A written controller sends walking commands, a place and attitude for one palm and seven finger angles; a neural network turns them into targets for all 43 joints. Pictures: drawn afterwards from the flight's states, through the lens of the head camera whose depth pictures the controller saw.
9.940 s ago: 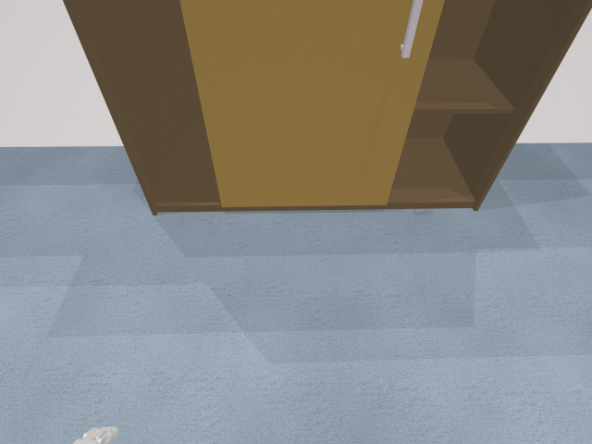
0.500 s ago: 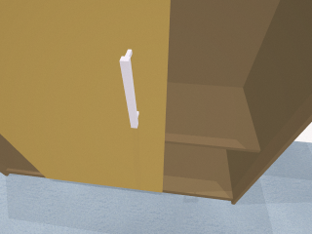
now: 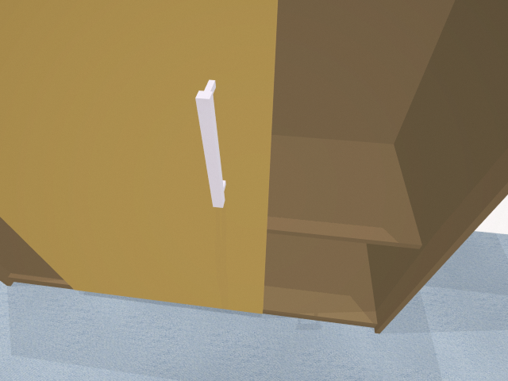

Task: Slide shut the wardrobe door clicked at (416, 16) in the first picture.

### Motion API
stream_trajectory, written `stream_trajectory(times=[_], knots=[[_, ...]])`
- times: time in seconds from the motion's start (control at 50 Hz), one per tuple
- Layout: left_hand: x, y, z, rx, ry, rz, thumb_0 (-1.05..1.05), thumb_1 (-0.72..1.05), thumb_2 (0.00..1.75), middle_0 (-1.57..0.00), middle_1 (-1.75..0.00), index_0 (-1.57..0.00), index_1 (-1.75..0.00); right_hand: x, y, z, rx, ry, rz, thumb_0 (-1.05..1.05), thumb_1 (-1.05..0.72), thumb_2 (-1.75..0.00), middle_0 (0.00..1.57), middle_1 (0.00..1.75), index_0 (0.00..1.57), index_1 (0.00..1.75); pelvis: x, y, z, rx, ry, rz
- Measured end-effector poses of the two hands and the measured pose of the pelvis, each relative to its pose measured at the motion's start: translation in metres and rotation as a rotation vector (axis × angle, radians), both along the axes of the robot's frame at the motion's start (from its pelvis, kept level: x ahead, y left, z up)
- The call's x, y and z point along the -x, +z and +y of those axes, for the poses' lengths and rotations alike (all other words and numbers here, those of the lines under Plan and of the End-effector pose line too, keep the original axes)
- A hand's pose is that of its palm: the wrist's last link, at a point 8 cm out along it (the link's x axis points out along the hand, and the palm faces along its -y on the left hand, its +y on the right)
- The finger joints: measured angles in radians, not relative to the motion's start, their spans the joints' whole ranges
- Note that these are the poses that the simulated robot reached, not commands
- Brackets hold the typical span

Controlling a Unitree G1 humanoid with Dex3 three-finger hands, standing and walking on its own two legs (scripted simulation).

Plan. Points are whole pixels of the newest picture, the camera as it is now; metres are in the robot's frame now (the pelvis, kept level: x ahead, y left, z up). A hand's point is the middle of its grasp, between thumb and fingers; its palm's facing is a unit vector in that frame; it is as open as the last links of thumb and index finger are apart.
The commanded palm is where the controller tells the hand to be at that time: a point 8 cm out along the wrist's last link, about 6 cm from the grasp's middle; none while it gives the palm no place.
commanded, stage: look again from close up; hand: left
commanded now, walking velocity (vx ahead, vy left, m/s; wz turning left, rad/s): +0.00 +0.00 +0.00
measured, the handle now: (215, 150) +0.47 +0.10 +0.11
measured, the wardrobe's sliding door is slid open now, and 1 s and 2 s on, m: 0.44 0.44 0.44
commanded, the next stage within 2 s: raise the hand with hooked fingers in 0.22 s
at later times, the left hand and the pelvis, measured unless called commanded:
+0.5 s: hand (129, 373) +0.15 +0.20 -0.04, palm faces +0.23 -0.96 -0.15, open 7.4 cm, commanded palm +0.10 +0.23 -0.05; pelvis -0.02 +0.01 -0.01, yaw +2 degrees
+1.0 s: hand (107, 352) +0.16 +0.22 +0.01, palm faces -0.07 -1.00 -0.07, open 10.1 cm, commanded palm +0.13 +0.28 +0.02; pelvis -0.04 +0.02 -0.06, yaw +4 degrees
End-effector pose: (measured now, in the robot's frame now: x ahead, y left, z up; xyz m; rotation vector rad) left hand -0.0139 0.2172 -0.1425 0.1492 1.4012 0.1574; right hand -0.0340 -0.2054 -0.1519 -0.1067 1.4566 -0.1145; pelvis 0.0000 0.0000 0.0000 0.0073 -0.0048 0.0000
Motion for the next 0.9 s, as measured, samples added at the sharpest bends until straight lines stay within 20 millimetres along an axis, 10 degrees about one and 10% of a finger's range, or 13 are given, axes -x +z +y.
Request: stream_trajectory(times=[0.36,0.46,0.54,0.6,0.76,0.9], knots=[[0.007,0.002,-0.001,-0.002,0.044,-0.03,0.01,0.93,0.9,-0.21,-0.3,-0.2,-0.3,-0.003,0.0,0.0,0.001,0.0,-0.049,0.01,-0.91,-0.9,0.2,0.3,0.2,0.3,0.009,-0.002,0.0,0.005,-0.001,-0.004],[-0.087,0.081,0.03,-0.1,0.089,-0.636,0.05,0.94,0.88,-0.21,-0.32,-0.21,-0.32,-0.054,0.015,-0.028,0.11,0.003,-0.421,0.03,-0.93,-0.9,0.2,0.3,0.2,0.3,0.018,-0.009,0.005,0.0,0.028,0.001],[-0.164,0.144,0.02,-0.013,-0.015,-1.138,0.04,0.87,0.86,-0.21,-0.35,-0.2,-0.36,-0.112,0.037,-0.049,0.173,0.052,-0.707,0.03,-0.92,-0.9,0.2,0.3,0.2,0.3,0.028,-0.02,0.009,-0.004,0.04,0.055],[-0.186,0.159,0.004,0.125,-0.124,-1.395,0.02,0.8,0.84,-0.21,-0.39,-0.2,-0.39,-0.152,0.06,-0.057,0.196,0.083,-0.874,0.03,-0.92,-0.9,0.2,0.3,0.2,0.3,0.033,-0.032,0.008,-0.009,0.021,0.099],[-0.134,0.114,0.019,0.197,-0.164,-1.297,0.01,0.59,0.76,-0.23,-0.5,-0.23,-0.51,-0.216,0.095,-0.039,0.2,0.182,-1.058,0.02,-0.91,-0.9,0.19,0.3,0.19,0.3,0.036,-0.054,0.009,0.006,0.023,0.138],[-0.12,0.139,0.059,0.055,-0.147,-1.405,0.01,0.42,0.69,-0.24,-0.61,-0.24,-0.61,-0.217,0.06,0.01,0.097,0.291,-0.972,0.01,-0.9,-0.9,0.2,0.3,0.19,0.3,0.039,-0.062,0.015,0.052,0.074,0.148]])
